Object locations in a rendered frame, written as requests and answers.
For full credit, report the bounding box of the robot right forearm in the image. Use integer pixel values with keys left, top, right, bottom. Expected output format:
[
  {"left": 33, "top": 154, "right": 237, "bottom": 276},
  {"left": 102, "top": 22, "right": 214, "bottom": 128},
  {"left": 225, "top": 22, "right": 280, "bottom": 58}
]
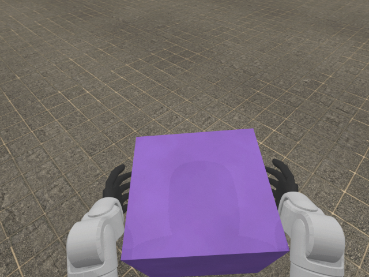
[{"left": 278, "top": 192, "right": 345, "bottom": 277}]

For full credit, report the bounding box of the robot left hand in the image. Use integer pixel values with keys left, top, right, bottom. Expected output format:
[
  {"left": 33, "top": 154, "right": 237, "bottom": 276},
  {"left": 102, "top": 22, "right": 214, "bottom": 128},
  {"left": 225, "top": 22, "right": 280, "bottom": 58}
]
[{"left": 103, "top": 164, "right": 132, "bottom": 214}]

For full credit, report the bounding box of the robot left forearm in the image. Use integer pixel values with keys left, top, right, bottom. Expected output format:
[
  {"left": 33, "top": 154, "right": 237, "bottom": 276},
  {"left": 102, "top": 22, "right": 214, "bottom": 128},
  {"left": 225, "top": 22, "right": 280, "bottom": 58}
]
[{"left": 66, "top": 197, "right": 125, "bottom": 277}]

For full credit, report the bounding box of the carton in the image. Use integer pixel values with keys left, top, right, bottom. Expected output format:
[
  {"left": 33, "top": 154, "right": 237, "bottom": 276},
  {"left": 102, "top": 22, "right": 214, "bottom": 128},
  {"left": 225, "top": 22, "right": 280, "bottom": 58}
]
[{"left": 121, "top": 128, "right": 290, "bottom": 277}]

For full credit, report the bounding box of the robot right hand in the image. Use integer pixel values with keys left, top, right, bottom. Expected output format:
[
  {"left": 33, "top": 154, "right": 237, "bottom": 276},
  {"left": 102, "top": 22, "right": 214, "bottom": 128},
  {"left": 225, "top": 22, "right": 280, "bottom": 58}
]
[{"left": 265, "top": 159, "right": 299, "bottom": 210}]

